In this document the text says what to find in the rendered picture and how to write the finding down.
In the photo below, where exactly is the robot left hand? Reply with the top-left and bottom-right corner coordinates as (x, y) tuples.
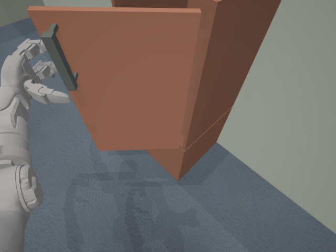
(1, 39), (71, 104)

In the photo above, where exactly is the robot left forearm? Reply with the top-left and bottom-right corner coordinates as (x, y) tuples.
(0, 86), (32, 169)

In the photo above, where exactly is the cupboard door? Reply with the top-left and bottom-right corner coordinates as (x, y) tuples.
(27, 6), (201, 151)

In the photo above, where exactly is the left robot upper arm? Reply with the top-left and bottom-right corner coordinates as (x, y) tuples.
(0, 165), (44, 252)

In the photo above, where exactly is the handle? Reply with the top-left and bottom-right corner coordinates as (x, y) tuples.
(41, 23), (78, 91)

